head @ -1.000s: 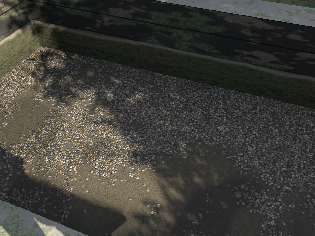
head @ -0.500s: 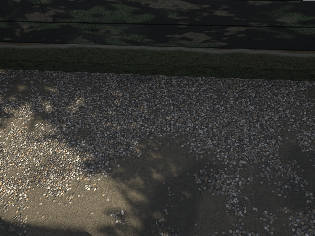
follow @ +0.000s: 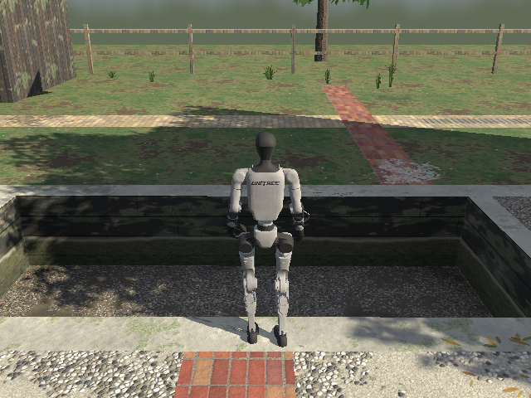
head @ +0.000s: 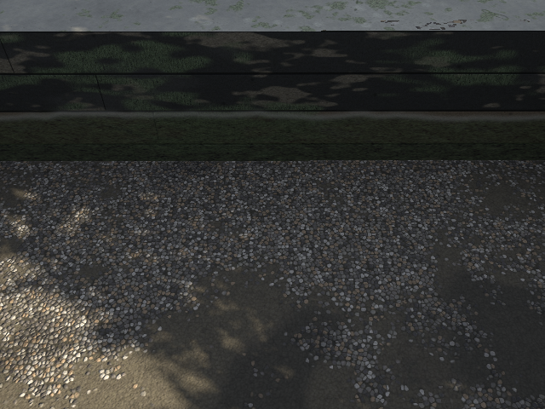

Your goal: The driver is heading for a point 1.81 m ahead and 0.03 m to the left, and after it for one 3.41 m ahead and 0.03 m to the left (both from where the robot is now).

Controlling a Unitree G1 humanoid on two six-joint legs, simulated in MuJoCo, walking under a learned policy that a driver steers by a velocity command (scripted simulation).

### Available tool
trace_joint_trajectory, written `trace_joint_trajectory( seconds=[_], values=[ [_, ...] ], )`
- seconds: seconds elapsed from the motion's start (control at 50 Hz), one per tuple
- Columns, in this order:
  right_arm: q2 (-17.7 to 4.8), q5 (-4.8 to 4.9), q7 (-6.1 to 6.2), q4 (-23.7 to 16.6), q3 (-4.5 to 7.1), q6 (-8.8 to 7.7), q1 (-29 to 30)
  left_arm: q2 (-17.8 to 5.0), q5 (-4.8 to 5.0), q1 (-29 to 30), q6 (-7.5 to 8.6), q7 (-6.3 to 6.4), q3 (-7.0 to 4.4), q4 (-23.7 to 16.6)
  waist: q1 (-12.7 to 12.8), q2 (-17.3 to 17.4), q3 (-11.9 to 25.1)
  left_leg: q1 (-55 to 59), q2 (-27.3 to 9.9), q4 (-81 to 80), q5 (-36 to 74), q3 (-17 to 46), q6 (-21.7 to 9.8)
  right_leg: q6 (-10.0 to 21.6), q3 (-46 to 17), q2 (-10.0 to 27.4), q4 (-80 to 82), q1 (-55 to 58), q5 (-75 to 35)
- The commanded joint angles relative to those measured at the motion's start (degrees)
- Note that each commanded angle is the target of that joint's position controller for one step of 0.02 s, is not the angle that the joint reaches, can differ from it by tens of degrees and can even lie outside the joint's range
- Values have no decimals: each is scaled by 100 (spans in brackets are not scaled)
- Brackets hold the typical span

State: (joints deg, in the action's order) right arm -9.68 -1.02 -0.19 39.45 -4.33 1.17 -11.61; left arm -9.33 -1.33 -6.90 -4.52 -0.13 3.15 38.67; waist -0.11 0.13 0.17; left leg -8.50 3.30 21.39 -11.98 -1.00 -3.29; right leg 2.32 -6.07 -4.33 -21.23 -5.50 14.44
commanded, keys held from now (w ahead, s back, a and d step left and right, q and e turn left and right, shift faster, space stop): no key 1.00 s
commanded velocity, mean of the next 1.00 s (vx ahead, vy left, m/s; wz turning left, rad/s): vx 0.04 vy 0.00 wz -0.02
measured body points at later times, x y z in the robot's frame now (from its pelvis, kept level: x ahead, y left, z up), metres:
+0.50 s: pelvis -0.01 +0.00 +0.00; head -0.01 +0.01 +0.45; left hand +0.14 +0.22 -0.11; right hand +0.16 -0.21 -0.10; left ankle -0.01 +0.09 -0.74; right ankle -0.04 -0.10 -0.74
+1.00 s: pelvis -0.01 +0.01 +0.00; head -0.01 +0.01 +0.45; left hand +0.15 +0.23 -0.11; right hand +0.16 -0.20 -0.10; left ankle -0.01 +0.09 -0.74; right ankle -0.04 -0.10 -0.74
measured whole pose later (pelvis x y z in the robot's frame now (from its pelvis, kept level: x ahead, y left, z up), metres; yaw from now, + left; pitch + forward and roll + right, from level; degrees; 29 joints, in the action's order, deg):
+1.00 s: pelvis -0.01 +0.01 +0.00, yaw +1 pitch +0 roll +0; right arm -10.6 -1.1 -0.2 38.1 -2.6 3.3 -7.8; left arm -10.7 -1.2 -8.0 -4.5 0.6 2.4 39.6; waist 0.0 -0.4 -0.6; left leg -11.1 4.5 22.7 -11.2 0.9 -3.8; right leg 1.4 -5.4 -3.3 -23.5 -8.4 14.6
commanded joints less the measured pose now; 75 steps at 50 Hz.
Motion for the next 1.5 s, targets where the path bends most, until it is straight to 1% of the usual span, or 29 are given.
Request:
trace_joint_trajectory(
  seconds=[0.02,0.08,0.1,0.12,0.14,0.16,0.18,0.22,0.26,0.28,0.3,0.32,0.34,0.36,0.38,0.4,0.42,0.46,0.52,0.62,0.86,1.14,1.5],
  values=[
    [-523,19,15,-391,178,-77,337,-440,54,163,113,53,-112,-270,45,-68,333,638,-812,-288,1883,811,36,-15,-519,672,393,-157,-1236],
    [-515,29,20,-344,202,-40,397,-445,83,101,132,79,-111,-210,22,37,453,847,-826,-231,2321,793,18,-21,-486,699,363,-145,-1497],
    [-607,-59,-24,-356,281,18,353,-592,91,56,112,86,-138,-255,-121,105,490,878,-916,-262,2832,710,-76,40,-552,765,166,-160,-2390],
    [-850,-30,19,-286,338,60,140,-674,79,-145,134,15,-217,-252,7,172,738,880,-1149,-29,4811,756,-88,-31,-421,976,74,122,-3744],
    [-861,26,33,-238,367,77,62,-719,110,-290,168,46,-230,-161,9,120,1116,1172,-1149,84,5197,714,-88,-78,-330,953,-75,196,-3848],
    [-796,43,41,-243,357,91,134,-650,123,-274,177,54,-219,-154,16,116,1200,1253,-1157,106,5358,690,-87,-109,-289,913,-57,142,-3734],
    [-728,57,42,-272,346,106,279,-579,125,-208,177,54,-202,-160,31,133,1231,1254,-1145,60,5282,670,-74,-132,-279,901,25,119,-3566],
    [-650,85,14,-317,330,148,527,-489,107,-11,152,23,-176,-201,41,138,1122,1135,-1100,-110,4809,661,-21,-167,-276,883,217,75,-3247],
    [-640,78,-15,-346,324,185,569,-511,85,40,134,-15,-174,-220,29,73,1015,1039,-1087,-266,4290,705,17,-169,-303,929,355,77,-3150],
    [-665,33,-2,-304,319,195,507,-530,79,-99,126,-44,-182,-220,33,94,948,1029,-1088,-314,4248,731,13,-162,-323,962,411,77,-3326],
    [-597,65,-30,-385,318,244,651,-571,55,-100,126,-94,-172,-226,-8,-53,875,932,-1099,-418,3776,808,11,-156,-345,906,418,185,-3172],
    [-559,12,54,-235,297,285,493,-532,49,-325,116,44,-136,3,-74,-44,980,874,-786,-462,1274,752,-7,-58,-337,652,429,183,-1096],
    [-542,38,40,-253,260,268,652,-315,-63,-81,52,29,-62,-172,68,32,443,377,-730,-563,445,877,-19,-46,-352,721,625,-10,-695],
    [-458,28,7,-281,241,254,711,-471,-4,69,56,45,-104,-118,-50,-185,109,299,-672,-763,254,871,52,-24,-442,704,645,-438,-444],
    [-535,1,-6,-281,248,225,734,-541,27,105,68,39,-125,-107,-21,-166,-28,266,-678,-718,262,879,61,-17,-487,711,721,-541,-442],
    [-605,-10,-9,-295,266,199,768,-603,35,75,91,32,-135,-105,3,-122,-73,236,-684,-680,313,877,56,-17,-499,725,724,-570,-479],
    [-645,-1,-4,-290,277,163,741,-636,28,69,112,30,-144,-105,9,-104,-45,242,-699,-640,433,893,37,2,-504,734,678,-555,-580],
    [-636,15,8,-299,283,113,723,-645,56,54,161,46,-150,-107,8,-46,66,279,-715,-582,609,915,19,11,-514,752,636,-475,-697],
    [-586,32,7,-316,277,82,716,-614,61,70,165,54,-150,-124,17,-30,156,279,-710,-531,691,920,0,17,-499,747,569,-410,-754],
    [-542,23,6,-354,273,85,675,-574,46,78,129,63,-153,-160,27,-21,239,250,-696,-449,726,920,-30,26,-467,723,459,-398,-721],
    [-571,-5,16,-517,290,121,640,-576,15,120,79,91,-179,-291,21,-5,292,192,-700,-208,996,947,-109,33,-408,659,157,-537,-634],
    [-563,-15,-1,-679,305,144,728,-577,5,193,76,83,-205,-413,12,1,344,205,-699,-40,1193,965,-140,24,-387,626,-9,-597,-627],
    [-558,-15,0,-707,316,148,753,-581,3,210,75,85,-216,-445,14,-1,384,226,-688,41,1323,954,-147,32,-374,626,-67,-546,-763]
  ],
)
